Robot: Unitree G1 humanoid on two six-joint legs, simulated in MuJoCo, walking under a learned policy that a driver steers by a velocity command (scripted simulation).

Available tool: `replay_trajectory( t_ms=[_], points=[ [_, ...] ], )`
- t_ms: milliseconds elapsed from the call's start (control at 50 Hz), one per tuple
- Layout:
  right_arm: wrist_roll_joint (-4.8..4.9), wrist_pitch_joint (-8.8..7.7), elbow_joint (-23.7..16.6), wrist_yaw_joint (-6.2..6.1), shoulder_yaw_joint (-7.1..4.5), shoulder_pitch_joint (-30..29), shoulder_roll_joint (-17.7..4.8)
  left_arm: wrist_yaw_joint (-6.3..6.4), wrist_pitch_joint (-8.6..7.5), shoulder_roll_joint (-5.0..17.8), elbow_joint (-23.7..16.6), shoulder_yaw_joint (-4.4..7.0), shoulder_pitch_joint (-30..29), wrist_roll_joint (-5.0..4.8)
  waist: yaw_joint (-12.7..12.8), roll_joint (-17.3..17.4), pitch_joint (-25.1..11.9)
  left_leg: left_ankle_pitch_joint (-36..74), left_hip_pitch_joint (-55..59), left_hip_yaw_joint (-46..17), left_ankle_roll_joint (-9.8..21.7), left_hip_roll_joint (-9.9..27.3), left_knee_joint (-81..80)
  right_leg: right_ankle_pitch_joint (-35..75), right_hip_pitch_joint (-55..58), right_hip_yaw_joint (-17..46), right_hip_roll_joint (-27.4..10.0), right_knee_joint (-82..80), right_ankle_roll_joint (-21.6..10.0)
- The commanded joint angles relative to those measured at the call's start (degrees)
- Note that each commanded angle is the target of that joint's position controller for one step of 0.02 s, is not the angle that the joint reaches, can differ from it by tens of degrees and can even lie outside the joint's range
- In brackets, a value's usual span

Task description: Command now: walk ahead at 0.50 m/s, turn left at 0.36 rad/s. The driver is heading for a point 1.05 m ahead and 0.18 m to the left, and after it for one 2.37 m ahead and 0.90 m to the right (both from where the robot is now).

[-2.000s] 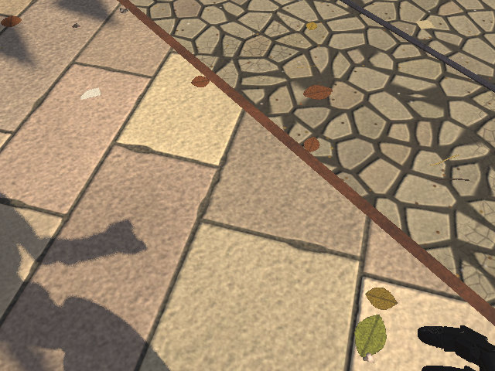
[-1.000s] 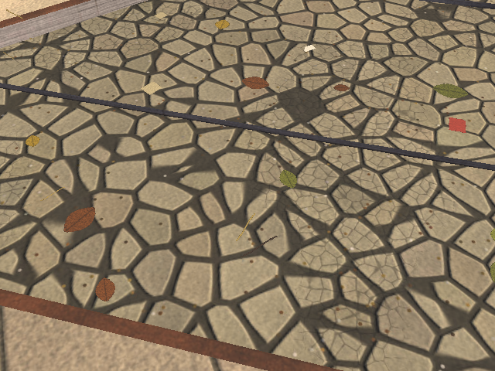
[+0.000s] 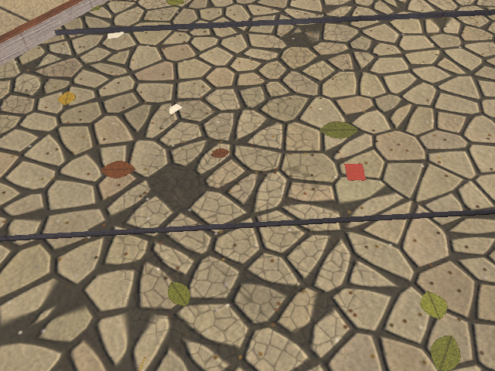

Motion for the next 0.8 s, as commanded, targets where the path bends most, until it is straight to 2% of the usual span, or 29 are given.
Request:
replay_trajectory(
  t_ms=[20, 60, 100, 120, 140, 160, 180, 200, 220, 240, 260, 280, 300, 320, 340, 360, 400, 440, 460, 500, 540, 560, 580, 600, 620, 640, 660, 720, 800],
  points=[
    [0.26, -1.32, -7.3, 1.16, 1.01, -13.6, -0.3, 0.70, 0.12, 7.2, -0.6, 1.79, 5.2, -0.47, 5.0, -3.2, 9.5, 1.3, -4.9, 1.3, 0.0, -0.5, -6.2, 28.6, -2.1, 4.2, -14.8, 0.4, -5.5],
    [0.45, -1.13, -6.7, 1.20, 1.26, -12.2, -0.2, 0.65, 0.40, 6.8, -0.7, 1.41, 4.7, -0.79, 4.9, -3.5, 9.2, 0.2, -1.8, 2.7, -0.4, -0.3, -9.5, 35.3, 0.2, 2.9, -15.0, 4.8, -3.8],
    [-0.18, -0.83, -4.3, 0.79, 0.43, -5.6, -1.9, 0.70, 0.68, 7.3, 0.0, 1.05, 4.9, -0.98, 1.8, -5.2, 4.6, 0.6, 8.6, 4.7, 0.7, -1.1, -11.1, 47.8, 0.9, 1.1, -14.7, 15.3, -2.5],
    [-0.15, -0.61, -1.4, 0.21, -0.77, 4.2, -4.3, 0.24, 0.81, 7.9, -0.1, 0.81, 3.8, -0.79, -2.9, -6.4, -0.1, -2.7, 20.2, 6.8, 2.0, -2.8, -9.8, 55.8, -1.3, 1.0, -14.1, 26.3, -2.5],
    [-0.22, -0.27, 2.3, -0.69, -2.10, 15.5, -6.7, -0.51, 0.41, 8.0, 0.0, 0.71, 0.9, -1.20, -10.0, -4.3, -4.2, 2.4, 37.7, 8.4, 4.4, -2.5, -12.7, 54.8, -10.8, -1.8, -11.6, 43.1, -0.2],
    [-1.10, 0.52, 4.4, -1.58, -2.39, 20.7, -10.2, -1.35, -0.66, 2.4, -0.7, -0.20, 6.3, 0.77, -8.6, 12.5, -9.0, 24.7, 63.9, -1.3, 10.4, 5.9, 1.3, -2.6, -37.0, -4.0, -4.2, 72.5, 4.8],
    [-1.48, 1.15, 3.8, -2.09, -2.27, 24.7, -12.4, -2.37, -2.34, 3.7, -2.0, -1.76, 13.1, -0.88, -8.3, 14.2, -25.2, 33.5, 84.1, -20.3, 21.4, 16.2, 13.6, -15.4, -50.8, 7.3, -3.3, 84.9, 7.2],
    [-0.23, 1.68, 2.8, -2.32, -2.65, 27.1, -11.7, -2.67, -3.22, 9.4, -5.3, -0.78, 4.9, -2.22, -14.1, 3.8, -31.8, 18.1, 85.3, -27.2, 25.0, 18.7, 5.5, -9.8, -53.9, 11.8, -3.9, 80.3, 8.5],
    [0.90, 1.99, 4.1, -3.24, -3.64, 23.8, -14.7, -2.21, -3.71, 7.8, -9.3, -1.31, 0.2, -3.22, -10.2, 1.7, -28.4, -12.0, 79.7, -33.7, 23.2, 17.6, -3.8, -4.0, -59.1, 10.2, -6.2, 73.6, 7.7],
    [0.87, 2.27, 2.6, -4.20, -2.97, 17.3, -11.9, -0.70, -3.28, 6.3, -10.1, -1.64, -5.5, -2.78, -8.3, -4.8, -20.4, -25.8, 66.7, -36.5, 21.0, 17.2, -10.4, 0.2, -59.9, 7.0, -7.6, 70.7, 7.8],
    [-0.28, 1.60, -0.3, -4.26, -2.14, 11.4, -10.6, -0.11, -2.74, 7.5, -10.1, -1.64, -6.0, -2.02, -5.8, -9.0, -13.8, -28.2, 53.2, -38.5, 21.1, 18.8, -13.2, 4.3, -56.9, 7.5, -8.9, 67.7, 6.8],
    [-0.72, 0.85, -0.9, -3.78, -1.91, 8.4, -10.5, 0.29, -2.08, 7.2, -9.9, -1.48, -5.0, -0.63, -2.9, -8.3, -8.9, -25.8, 41.5, -38.8, 21.3, 18.2, -14.1, 1.9, -53.1, 7.6, -9.5, 67.4, 6.3],
    [-0.64, 0.00, -1.3, -3.73, -1.24, 5.8, -8.0, 0.19, -1.94, 7.7, -9.1, -0.80, -4.8, -0.57, -0.1, -7.4, -3.3, -22.9, 30.4, -31.6, 18.7, 14.9, -15.1, 9.5, -49.6, 10.6, -11.8, 54.6, 4.8],
    [0.15, -0.10, -1.7, -4.43, -0.89, 2.5, -6.9, 0.27, -1.48, 7.1, -10.0, -0.70, -7.5, 0.29, 1.4, -4.5, 4.0, -17.8, 16.9, -21.3, 15.8, 9.1, -18.5, 12.7, -42.8, 8.3, -12.3, 39.9, 6.1],
    [-0.02, 0.04, -2.2, -5.00, -0.90, 1.5, -6.6, 0.30, -1.84, 5.9, -11.0, -0.93, -10.4, 1.86, 0.4, -2.5, 5.5, -12.1, 10.9, -14.4, 14.2, 3.7, -19.2, 18.6, -36.5, 5.6, -10.8, 28.6, 7.3],
    [-0.50, 0.33, -2.4, -5.86, -0.92, 1.5, -6.7, -0.03, -2.35, 3.8, -11.1, -1.36, -12.0, 2.64, -0.4, -0.9, 3.9, -8.2, 7.3, -9.3, 12.7, 0.0, -18.4, 26.7, -28.9, 3.9, -9.0, 19.7, 8.0],
    [-0.15, 0.97, -0.6, -6.61, -1.17, 6.2, -6.6, -1.10, -2.89, 2.2, -10.8, -1.41, -13.7, 1.33, -2.5, 3.2, -0.7, -10.0, 10.2, -6.6, 10.7, -1.9, -17.2, 42.4, -19.6, 2.1, -4.3, 9.1, 8.3],
    [1.18, 1.54, 0.7, -6.79, -1.58, 9.2, -7.0, -1.19, -2.37, 2.9, -12.4, -0.97, -17.3, 0.08, -3.9, 3.1, -0.8, -15.4, 16.4, -11.0, 9.6, 0.5, -15.7, 42.0, -20.3, 4.0, -3.1, 3.1, 7.8],
    [1.51, 1.89, 1.2, -6.90, -1.52, 10.5, -6.3, -1.23, -2.17, 3.8, -13.0, -0.64, -18.5, 0.06, -4.1, 2.7, -0.3, -19.4, 19.7, -13.1, 8.6, 1.6, -14.4, 40.7, -21.3, 4.7, -3.3, 0.9, 7.1],
    [1.05, 2.51, 1.6, -6.74, -1.70, 11.4, -5.6, -1.71, -2.30, 5.2, -12.8, 0.30, -17.7, 0.02, -3.5, 3.0, 0.2, -22.7, 25.1, -15.8, 7.1, 3.8, -9.8, 37.5, -21.6, 5.4, -4.3, -0.4, 4.7],
    [0.11, 2.85, 0.8, -6.22, -1.43, 11.4, -4.4, -2.07, -2.79, 6.6, -11.2, 1.48, -11.3, 0.74, -0.2, 2.4, -2.3, -16.4, 26.7, -14.6, 5.1, 1.1, -0.8, 33.3, -13.3, 4.2, -4.1, -2.1, 0.8],
    [-0.77, 2.62, 0.0, -5.79, -0.53, 13.1, -2.0, -2.12, -3.08, 9.3, -10.6, 2.32, -4.0, 1.31, 2.1, -3.4, -8.5, -23.3, 20.4, -10.9, 3.1, -2.8, 13.6, 32.9, 0.0, 11.8, -11.4, -0.9, -3.5],
    [0.74, 1.89, 0.4, -5.45, 0.71, 22.1, 1.2, -2.48, -2.42, 14.0, -7.6, 3.83, 3.0, 1.12, 0.7, -21.6, -16.9, -46.9, 4.6, -4.3, -0.8, -10.4, 34.9, 18.3, 16.5, 37.6, -24.1, -7.2, -14.1],
    [1.23, 1.66, 0.7, -5.29, 0.28, 19.8, -2.7, -2.74, -2.24, 10.1, -7.0, 3.10, 3.8, -0.36, 1.6, -19.0, -14.0, -55.3, -4.7, -5.5, -0.9, -7.6, 41.0, 0.4, 16.1, 49.5, -26.0, -13.6, -14.1],
    [1.09, 1.70, -0.9, -5.34, -0.80, 11.5, -6.5, -2.54, -2.15, 7.3, -7.7, 2.24, -0.1, -0.40, 2.9, -11.3, -4.8, -50.1, -7.4, -5.2, -0.7, -5.0, 42.2, -1.8, 8.4, 43.1, -23.5, -14.9, -11.5],
    [0.35, 1.91, -2.5, -5.45, -0.79, 6.4, -6.3, -2.55, -1.80, 6.9, -8.3, 1.84, -4.2, 0.37, 1.9, -6.6, -0.7, -46.1, -6.2, -2.5, -0.7, -2.6, 39.9, 5.1, 1.3, 35.8, -21.1, -15.2, -10.2],
    [-0.62, 1.79, -3.4, -5.39, -0.76, 4.3, -5.5, -2.73, -1.62, 6.0, -8.1, 1.56, -6.6, 0.60, 0.6, -5.1, 2.1, -43.6, -4.8, -1.6, -1.0, -0.7, 35.5, 12.5, -4.3, 30.6, -19.0, -16.0, -10.0],
    [-0.35, 1.94, -2.5, -5.06, -0.36, 6.4, -2.7, -2.86, -1.83, 4.8, -7.5, 1.18, -8.8, 0.43, -2.4, -8.6, 0.6, -40.9, 3.1, 0.4, -1.7, 1.5, 26.6, 23.1, -10.8, 21.7, -15.2, -18.7, -9.2],
    [-1.00, 1.37, -3.9, -4.91, 0.89, 0.2, -0.6, -2.30, -1.68, 8.1, -5.2, 2.15, -6.8, -0.73, -0.9, -7.5, 0.5, -32.6, 4.6, 2.3, -2.8, 2.2, 12.1, 28.3, -11.3, 15.5, -15.3, -21.3, -10.1]
  ],
)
